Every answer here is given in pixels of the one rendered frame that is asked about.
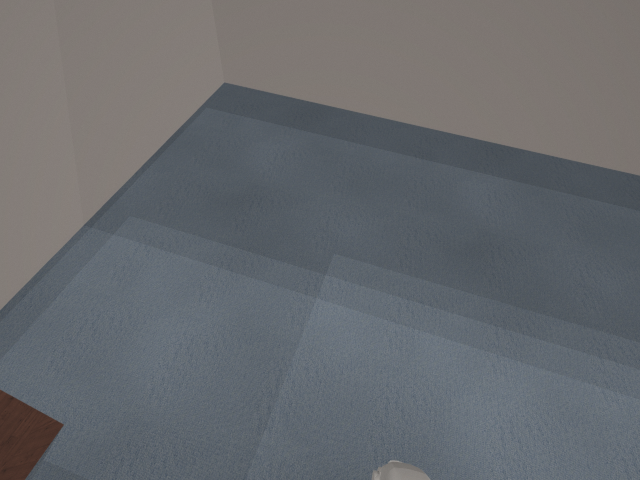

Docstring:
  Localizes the cabinet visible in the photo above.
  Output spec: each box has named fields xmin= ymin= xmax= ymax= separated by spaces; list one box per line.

xmin=0 ymin=390 xmax=64 ymax=480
